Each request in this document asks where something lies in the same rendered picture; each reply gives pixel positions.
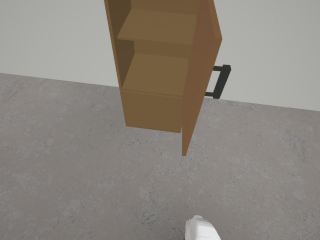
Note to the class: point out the right robot thigh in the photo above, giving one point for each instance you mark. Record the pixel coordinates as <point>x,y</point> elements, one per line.
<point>200,229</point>

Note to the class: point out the cupboard door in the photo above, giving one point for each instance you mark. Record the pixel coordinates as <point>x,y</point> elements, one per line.
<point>205,47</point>

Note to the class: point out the handle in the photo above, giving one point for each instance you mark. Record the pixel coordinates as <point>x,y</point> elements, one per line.
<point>222,79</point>

